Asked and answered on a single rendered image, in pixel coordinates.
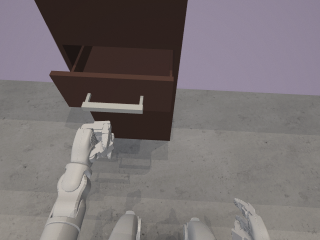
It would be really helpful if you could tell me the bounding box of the drawer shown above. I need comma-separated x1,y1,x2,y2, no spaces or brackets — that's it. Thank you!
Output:
49,45,174,112

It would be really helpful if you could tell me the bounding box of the left robot forearm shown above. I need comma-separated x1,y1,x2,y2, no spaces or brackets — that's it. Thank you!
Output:
39,162,92,240

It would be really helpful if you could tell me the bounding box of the robot right hand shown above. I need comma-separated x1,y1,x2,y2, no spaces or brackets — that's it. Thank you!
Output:
231,198,271,240

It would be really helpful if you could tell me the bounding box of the left robot thigh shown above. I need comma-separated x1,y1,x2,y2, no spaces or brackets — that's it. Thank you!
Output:
108,214,142,240

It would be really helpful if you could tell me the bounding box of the cabinet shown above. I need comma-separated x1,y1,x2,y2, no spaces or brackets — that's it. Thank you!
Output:
34,0,188,141

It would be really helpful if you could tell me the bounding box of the robot right shin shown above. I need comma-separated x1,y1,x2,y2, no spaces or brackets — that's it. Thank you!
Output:
190,217,200,221

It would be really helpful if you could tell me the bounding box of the robot left hand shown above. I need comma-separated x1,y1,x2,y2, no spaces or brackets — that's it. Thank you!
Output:
70,121,115,168

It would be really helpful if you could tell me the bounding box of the handle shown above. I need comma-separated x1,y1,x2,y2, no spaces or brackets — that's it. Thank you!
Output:
81,93,144,114

